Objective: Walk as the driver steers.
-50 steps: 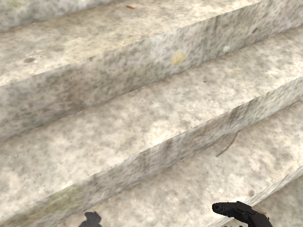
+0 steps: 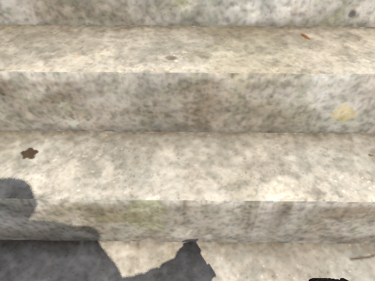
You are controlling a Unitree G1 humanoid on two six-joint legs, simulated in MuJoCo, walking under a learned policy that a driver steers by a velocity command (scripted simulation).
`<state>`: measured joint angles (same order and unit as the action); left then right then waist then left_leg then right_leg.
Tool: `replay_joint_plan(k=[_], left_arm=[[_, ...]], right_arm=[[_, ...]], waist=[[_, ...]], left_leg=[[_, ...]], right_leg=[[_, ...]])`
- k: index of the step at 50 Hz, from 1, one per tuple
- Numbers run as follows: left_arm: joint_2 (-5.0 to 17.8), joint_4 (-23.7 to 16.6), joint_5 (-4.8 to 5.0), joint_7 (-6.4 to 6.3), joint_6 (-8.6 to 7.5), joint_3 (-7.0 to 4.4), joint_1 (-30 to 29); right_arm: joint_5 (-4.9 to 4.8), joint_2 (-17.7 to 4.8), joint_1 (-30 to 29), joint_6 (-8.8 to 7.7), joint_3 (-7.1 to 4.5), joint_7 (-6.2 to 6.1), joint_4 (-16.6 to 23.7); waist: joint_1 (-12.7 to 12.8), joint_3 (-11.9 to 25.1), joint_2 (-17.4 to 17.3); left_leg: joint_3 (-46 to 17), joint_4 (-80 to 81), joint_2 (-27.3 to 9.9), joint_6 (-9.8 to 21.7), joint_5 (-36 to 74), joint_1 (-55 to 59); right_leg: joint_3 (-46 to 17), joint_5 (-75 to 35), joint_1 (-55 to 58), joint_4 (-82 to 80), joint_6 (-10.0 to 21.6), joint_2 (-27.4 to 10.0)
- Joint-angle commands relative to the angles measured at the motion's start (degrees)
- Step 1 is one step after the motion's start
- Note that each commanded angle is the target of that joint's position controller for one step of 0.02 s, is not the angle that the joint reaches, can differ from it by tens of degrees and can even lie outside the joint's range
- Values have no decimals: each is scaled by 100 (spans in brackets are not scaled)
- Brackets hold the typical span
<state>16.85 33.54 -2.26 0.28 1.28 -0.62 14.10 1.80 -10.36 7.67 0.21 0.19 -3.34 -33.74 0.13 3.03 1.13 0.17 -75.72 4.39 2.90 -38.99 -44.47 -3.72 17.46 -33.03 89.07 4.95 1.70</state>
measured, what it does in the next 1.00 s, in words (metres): climbs, turning left: right foot 0.21 m lower, then right foot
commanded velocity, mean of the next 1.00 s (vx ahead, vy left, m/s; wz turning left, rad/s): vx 0.41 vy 0.00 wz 0.34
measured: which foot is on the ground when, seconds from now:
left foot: down 0.00-0.84, up 0.86-1.00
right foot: up 0.00-0.28, down 0.30-0.54, up 0.56-0.82, down 0.84-1.00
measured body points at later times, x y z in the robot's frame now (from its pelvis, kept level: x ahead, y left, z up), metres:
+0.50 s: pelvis +0.03 -0.05 -0.04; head +0.05 -0.05 +0.41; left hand -0.03 +0.21 -0.17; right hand +0.31 -0.14 -0.09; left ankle +0.03 +0.09 -0.62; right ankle -0.08 -0.15 -0.79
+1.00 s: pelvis +0.06 -0.09 +0.04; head +0.03 -0.10 +0.49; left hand +0.01 +0.12 -0.09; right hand +0.35 -0.20 +0.00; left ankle +0.02 +0.02 -0.47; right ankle +0.05 -0.21 -0.62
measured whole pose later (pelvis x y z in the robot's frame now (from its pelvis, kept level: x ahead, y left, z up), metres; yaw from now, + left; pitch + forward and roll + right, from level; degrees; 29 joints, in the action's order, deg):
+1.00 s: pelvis +0.06 -0.09 +0.04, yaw +17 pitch +1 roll -4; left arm 8.3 37.8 -2.8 -2.8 0.5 3.8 30.4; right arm -1.1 -11.8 6.2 -0.2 1.6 -0.8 -29.6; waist 4.9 7.1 -4.5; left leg -6.4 -104.6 1.5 -6.1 -13.3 -49.1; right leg 7.2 45.8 -23.8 60.8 3.8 -0.1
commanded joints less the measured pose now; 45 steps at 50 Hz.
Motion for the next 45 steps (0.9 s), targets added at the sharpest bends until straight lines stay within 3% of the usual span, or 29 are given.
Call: replay_joint_plan(k=[1, 4, 8, 11, 13, 14, 15, 16, 17, 18, 19, 20, 21, 23, 26, 27, 28, 29, 30, 31, 32, 33, 35, 38, 40, 42, 43, 44, 45], left_arm=[[-419, -656, -112, 258, -253, 240, 275], [-130, -537, 22, 234, -205, 214, 380], [24, -485, -36, 23, -54, 171, 605], [-123, -272, -179, -109, 147, 193, 1081], [-514, 75, -220, -95, 134, 222, 1110], [-794, 457, -159, 28, 59, 276, 533], [-918, 794, -109, 97, 13, 330, 221], [-348, 900, -209, 93, -7, 210, -305], [920, 705, -104, -87, -98, -227, -589], [1302, 714, 156, -296, -29, -376, -76], [960, 875, 184, -438, 155, -296, 785], [1104, 967, 235, -539, 245, -329, 1087], [1168, 903, 240, -651, 254, -338, 854], [1253, 989, 156, -756, 261, -326, 1163], [1273, 584, 103, -674, 139, -319, 627], [1085, 330, 68, -599, 61, -254, 267], [532, 84, 18, -468, -28, -79, 46], [29, -382, 116, -271, -186, 55, -409], [-378, -872, 113, -83, -359, 187, -832], [-784, -1020, 46, 84, -469, 299, -582], [-919, -957, -71, 208, -527, 396, -84], [-801, -861, -74, 275, -528, 397, 306], [-436, -820, 83, 229, -374, 335, 596], [-134, -934, 173, -48, -132, 283, 709], [-63, -901, 204, -199, -19, 295, 1088], [-422, -106, 48, -184, 99, 298, 1895], [-324, 217, -154, -194, -36, 257, 2214], [478, -333, -188, -237, -161, 143, 1148], [504, -711, -120, -265, -202, 59, 736]], right_arm=[[-120, -39, -861, -159, 36, 131, 228], [-70, -299, -802, -291, 16, 133, 169], [54, -366, -1016, -404, 75, 39, 365], [-39, -117, -1366, -330, 142, -89, 760], [-275, 314, -1285, -229, 235, -72, 1221], [-218, 412, -889, -209, 268, -6, 1220], [-304, 472, -303, -229, 253, 101, 1158], [-293, 496, 401, -233, 135, 228, 1073], [-166, 233, 941, -501, 224, 429, 989], [4, 55, 118, -626, 315, 534, 1077], [-101, 182, -1382, -595, 371, 575, 1247], [-167, 377, -2187, -418, 452, 556, 1489], [-224, 190, -2412, -250, 375, 520, 1575], [-347, 4, -2088, -54, 278, 504, 1455], [-410, -414, -527, -10, 28, 321, 826], [-347, -445, 126, 6, -15, 229, 447], [-241, -433, 233, 16, -13, 139, 202], [91, -162, 103, -136, 140, 52, 237], [182, 176, 366, -349, 251, 38, 143], [59, 303, 394, -513, 292, 89, 21], [-143, 225, 323, -598, 239, 128, -68], [-168, 60, 80, -605, 169, 132, -94], [-55, -275, -367, -604, 81, 106, 52], [-94, -620, -586, -670, 14, 177, 168], [-134, -555, -1094, -595, 97, 46, 521], [-206, -80, -1000, -347, 235, -69, 438], [158, 291, -1465, -336, 394, 90, 973], [-129, 468, -1008, -392, 410, 236, 1241], [-366, 16, -594, -423, 290, 335, 1033]], waist=[[743, -266, -671], [798, -62, -556], [929, 155, -876], [906, -44, -872], [656, -458, 143], [84, -944, 901], [-566, -923, 1011], [-1405, -278, 1012], [-1583, 523, 931], [-937, 1433, 503], [-87, 1635, -345], [49, 1561, -502], [-62, 1253, -511], [-311, 799, 71], [-919, 904, 474], [-1013, 963, 250], [-782, 981, -1050], [-552, 928, -1714], [-503, 637, -1354], [-109, 426, -648], [199, 309, 16], [450, 169, 247], [721, 113, -65], [955, 308, -572], [1276, 346, -579], [1333, 15, 49], [1157, -109, 1306], [292, -182, 2042], [267, -233, 1302]], left_leg=[[-2387, 2949, -586, 548, 17, -405], [-2258, 2845, -581, 687, 208, -863], [-2161, 2357, -390, 583, 568, -1420], [-1813, 1805, -133, 212, 1088, -1337], [-1360, -408, 289, -10, 676, -230], [-607, -1315, 781, 9, 331, 118], [-191, -2455, 949, 119, 467, 262], [-314, -4108, 1079, 112, 160, -762], [75, -2357, 470, 99, -294, -826], [778, -771, 319, 125, -1051, -401], [1444, -325, 530, -20, -489, -525], [1604, -33, 377, -124, -163, -286], [1569, -9, 568, -101, -342, -57], [1696, 251, 852, 57, -986, 556], [910, 1246, 768, 326, 100, 1714], [258, 1624, 657, 507, 899, 2297], [-1257, 2373, -5, 944, 1531, 2302], [-3004, 3198, -728, 1365, 1683, 1514], [-3632, 2581, -1211, 1438, 2159, 1258], [-3404, 2199, -1283, 1122, 2303, 882], [-3156, 2148, -1231, 783, 2124, 572], [-2857, 2322, -1175, 657, 1806, 450], [-2645, 2717, -1303, 672, 1241, 205], [-2325, 2543, -1570, 630, 1597, 334], [-2316, 2128, -1641, 318, 1609, -385], [-509, 856, -704, -30, 1524, -1131], [156, -1516, -318, -485, 604, -1801], [-477, -2735, -290, -813, 943, -2491], [-924, -3277, -421, -957, 1320, -2342]], right_leg=[[236, -421, -787, 2318, -382, 358], [464, -1137, -389, 2497, -515, 288], [497, -1222, 666, 738, -314, 127], [476, -1079, 1498, -3975, 228, -313], [-147, -1623, 1068, -8065, 606, -669], [1037, -3417, 986, -9138, 259, -432], [1147, -4302, 1048, -9869, -51, -608], [1083, -7746, 2221, -7908, -576, -828], [1085, -10788, 3453, -6158, -521, -1111], [724, -11737, 3863, -6089, -247, -1346], [646, -11704, 4206, -6448, -243, -1499], [420, -10419, 3765, -7045, -132, -1809], [772, -10900, 3597, -7158, -125, -1647], [990, -11042, 3143, -7012, -90, -1327], [870, -9514, 2573, -6138, 174, -1235], [852, -8056, 1987, -5464, 226, -1038], [756, -2754, 1324, -3324, 195, -417], [138, 392, 592, 51, 38, 214], [-615, 1702, -567, 1991, -23, 435], [-1027, 2212, -981, 2527, 31, 408], [-944, 2348, -934, 2299, 81, 286], [-599, 2199, -908, 2109, 10, 285], [-351, 1586, -894, 2333, -210, 259], [-64, 1335, -893, 1532, -436, -35], [-839, 1355, -155, -1317, -27, -778], [1258, 739, 2030, -5366, 103, -31], [-813, -510, 2421, -5314, 520, -215], [-4000, -692, 2160, -6538, 1449, -1492], [-4630, 74, 2043, -6806, 1791, -1903]])
Next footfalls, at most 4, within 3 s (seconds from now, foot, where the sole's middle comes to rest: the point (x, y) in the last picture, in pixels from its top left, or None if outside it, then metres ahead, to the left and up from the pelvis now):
0.30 right None -0.05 -0.14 -0.86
0.84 right None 0.09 -0.21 -0.65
1.24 left None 0.17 0.10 -0.65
1.80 right None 0.38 -0.10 -0.45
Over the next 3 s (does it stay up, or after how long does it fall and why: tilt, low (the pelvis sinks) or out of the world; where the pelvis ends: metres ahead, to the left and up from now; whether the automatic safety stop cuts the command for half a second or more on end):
stays up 0.71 0.17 0.57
